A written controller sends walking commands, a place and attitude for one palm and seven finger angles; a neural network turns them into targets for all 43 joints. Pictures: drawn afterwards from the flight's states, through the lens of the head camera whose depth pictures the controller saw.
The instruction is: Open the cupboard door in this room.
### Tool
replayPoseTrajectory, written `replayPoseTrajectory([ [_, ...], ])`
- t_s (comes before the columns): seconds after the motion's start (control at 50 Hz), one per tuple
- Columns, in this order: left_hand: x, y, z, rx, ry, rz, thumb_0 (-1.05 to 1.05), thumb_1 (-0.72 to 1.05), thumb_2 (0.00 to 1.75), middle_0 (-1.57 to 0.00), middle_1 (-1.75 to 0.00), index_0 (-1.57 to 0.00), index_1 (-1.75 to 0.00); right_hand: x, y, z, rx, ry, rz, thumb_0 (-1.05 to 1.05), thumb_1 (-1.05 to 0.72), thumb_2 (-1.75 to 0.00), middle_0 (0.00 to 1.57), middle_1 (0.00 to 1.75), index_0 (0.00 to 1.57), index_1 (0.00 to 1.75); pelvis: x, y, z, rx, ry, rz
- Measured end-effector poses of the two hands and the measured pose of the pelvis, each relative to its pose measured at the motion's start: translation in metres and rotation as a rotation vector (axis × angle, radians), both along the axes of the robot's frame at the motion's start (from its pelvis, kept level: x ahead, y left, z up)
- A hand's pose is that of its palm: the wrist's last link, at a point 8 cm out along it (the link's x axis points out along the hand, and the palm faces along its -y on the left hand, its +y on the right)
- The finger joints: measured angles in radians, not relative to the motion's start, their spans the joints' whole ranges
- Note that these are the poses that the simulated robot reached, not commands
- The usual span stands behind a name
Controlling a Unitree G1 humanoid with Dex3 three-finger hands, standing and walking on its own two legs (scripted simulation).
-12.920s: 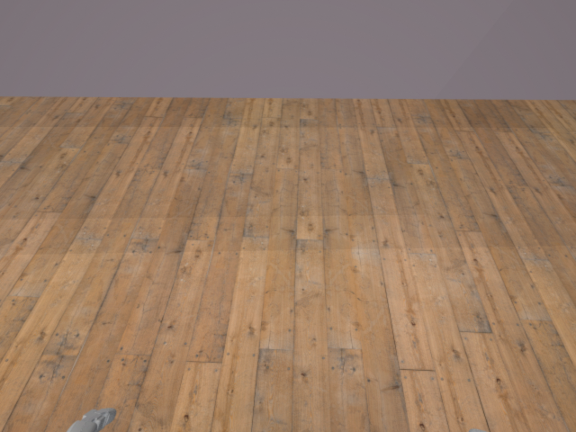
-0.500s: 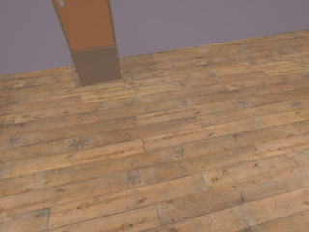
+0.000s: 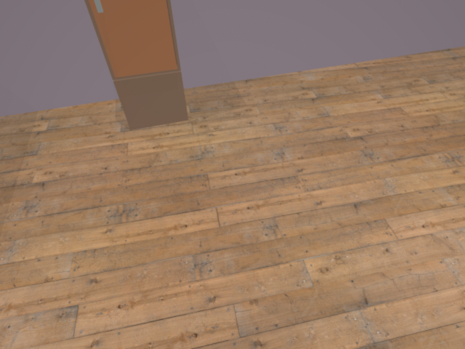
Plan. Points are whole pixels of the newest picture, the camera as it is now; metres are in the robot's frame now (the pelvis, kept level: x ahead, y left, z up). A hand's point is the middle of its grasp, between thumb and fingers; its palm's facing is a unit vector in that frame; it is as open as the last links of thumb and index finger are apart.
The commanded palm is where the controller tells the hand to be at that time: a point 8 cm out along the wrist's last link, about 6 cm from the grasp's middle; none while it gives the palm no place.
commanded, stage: turn or walk to find it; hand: left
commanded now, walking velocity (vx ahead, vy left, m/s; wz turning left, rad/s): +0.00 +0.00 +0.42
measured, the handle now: out of the picture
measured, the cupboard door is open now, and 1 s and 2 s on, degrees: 0 0 0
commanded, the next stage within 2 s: stand and wait in 0.10 s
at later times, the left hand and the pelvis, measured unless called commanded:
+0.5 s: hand out of the picture +0.02 +0.25 -0.17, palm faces +0.19 -0.95 -0.23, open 7.4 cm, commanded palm none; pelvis -0.02 +0.04 +0.01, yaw +10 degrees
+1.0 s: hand out of the picture -0.08 +0.16 -0.15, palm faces +0.41 -0.87 -0.27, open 7.4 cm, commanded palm none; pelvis -0.04 -0.03 +0.00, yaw +23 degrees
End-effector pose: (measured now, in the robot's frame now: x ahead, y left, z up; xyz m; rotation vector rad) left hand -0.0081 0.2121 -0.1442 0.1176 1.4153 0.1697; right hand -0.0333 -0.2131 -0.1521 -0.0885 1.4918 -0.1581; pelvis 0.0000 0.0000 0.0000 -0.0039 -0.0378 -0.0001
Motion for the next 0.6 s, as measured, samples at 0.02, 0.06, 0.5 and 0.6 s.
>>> replayPoseTrajectory([
  [0.02,-0.001,0.002,-0.001,0.000,-0.004,0.012,0.01,0.91,0.90,-0.20,-0.30,-0.20,-0.30,0.000,0.000,0.000,-0.004,0.007,0.008,0.01,-0.91,-0.90,0.20,0.30,0.20,0.29,-0.001,0.001,-0.001,-0.005,0.001,0.011],
  [0.06,-0.004,0.007,-0.004,0.000,-0.013,0.034,0.01,0.91,0.90,-0.20,-0.30,-0.20,-0.30,0.003,-0.001,0.000,-0.016,0.016,0.025,0.01,-0.91,-0.90,0.20,0.30,0.20,0.29,-0.003,0.005,-0.003,-0.013,0.005,0.034],
  [0.5,0.009,0.085,0.009,0.064,-0.134,0.122,0.00,0.91,0.90,-0.20,-0.30,-0.20,-0.30,0.084,0.030,0.024,-0.065,-0.191,0.206,0.01,-0.92,-0.90,0.20,0.30,0.21,0.30,-0.024,0.042,0.006,-0.017,0.050,0.169],
  [0.6,0.017,0.073,0.017,0.093,-0.179,0.127,0.00,0.91,0.90,-0.20,-0.30,-0.20,-0.30,0.083,0.011,0.016,-0.047,-0.181,0.225,0.01,-0.91,-0.90,0.20,0.30,0.21,0.30,-0.030,0.024,0.004,-0.006,0.054,0.209],
])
